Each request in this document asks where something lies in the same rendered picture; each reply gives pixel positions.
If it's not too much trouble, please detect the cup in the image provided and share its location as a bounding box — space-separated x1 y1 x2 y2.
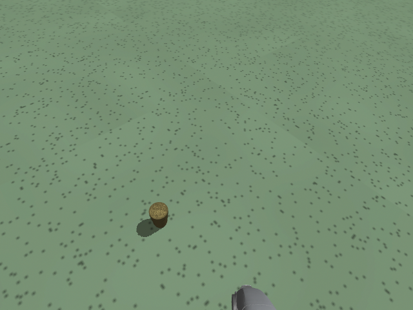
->
149 202 168 228

